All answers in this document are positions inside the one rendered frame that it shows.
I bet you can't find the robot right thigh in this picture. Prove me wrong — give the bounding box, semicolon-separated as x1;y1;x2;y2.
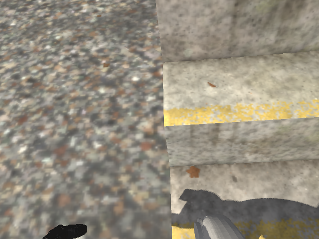
193;214;245;239

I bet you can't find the left robot hand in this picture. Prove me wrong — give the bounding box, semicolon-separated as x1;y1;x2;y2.
43;224;88;239

